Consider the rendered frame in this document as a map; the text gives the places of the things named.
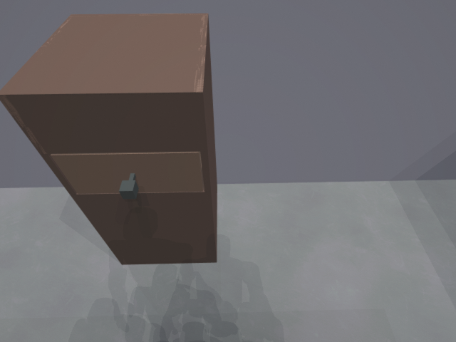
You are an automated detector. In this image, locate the drawer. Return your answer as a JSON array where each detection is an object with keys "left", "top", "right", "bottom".
[{"left": 51, "top": 151, "right": 204, "bottom": 193}]

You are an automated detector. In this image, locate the handle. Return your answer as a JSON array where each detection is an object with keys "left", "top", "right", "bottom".
[{"left": 119, "top": 173, "right": 139, "bottom": 199}]

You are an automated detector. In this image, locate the cabinet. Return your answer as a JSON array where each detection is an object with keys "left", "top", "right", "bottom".
[{"left": 0, "top": 14, "right": 217, "bottom": 265}]

